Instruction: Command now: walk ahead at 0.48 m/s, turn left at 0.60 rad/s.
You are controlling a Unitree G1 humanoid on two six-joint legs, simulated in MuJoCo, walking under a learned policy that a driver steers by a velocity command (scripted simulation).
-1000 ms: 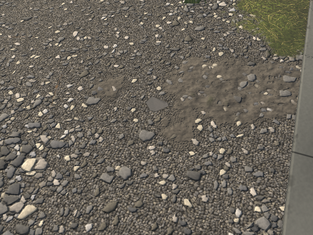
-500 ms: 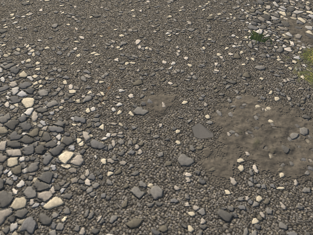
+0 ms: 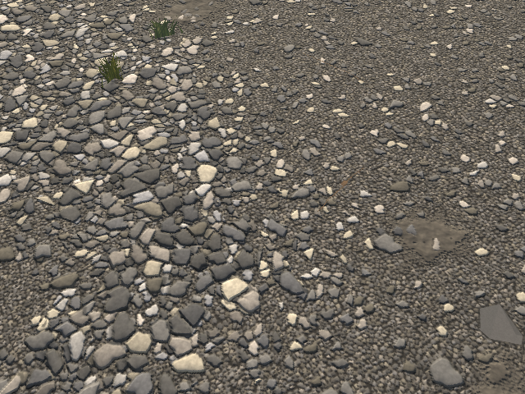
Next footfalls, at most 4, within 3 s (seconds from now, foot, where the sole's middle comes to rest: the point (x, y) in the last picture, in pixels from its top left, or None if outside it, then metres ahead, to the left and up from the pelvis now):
0.16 left None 0.27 0.13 -0.78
0.70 right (319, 336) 0.61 -0.05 -0.78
1.16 left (261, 239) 0.91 0.13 -0.78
1.68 right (380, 205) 1.06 -0.23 -0.78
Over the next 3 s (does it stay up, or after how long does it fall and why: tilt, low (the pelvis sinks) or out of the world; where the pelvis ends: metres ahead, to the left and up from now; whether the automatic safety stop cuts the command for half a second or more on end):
stays up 1.22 -0.24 0.00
